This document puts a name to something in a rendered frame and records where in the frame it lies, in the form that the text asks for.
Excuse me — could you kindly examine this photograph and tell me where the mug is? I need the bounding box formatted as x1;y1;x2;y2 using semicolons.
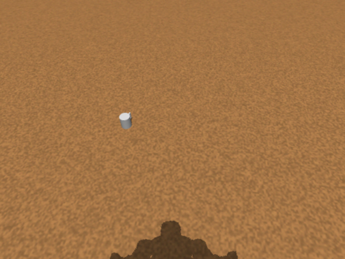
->
119;112;132;129

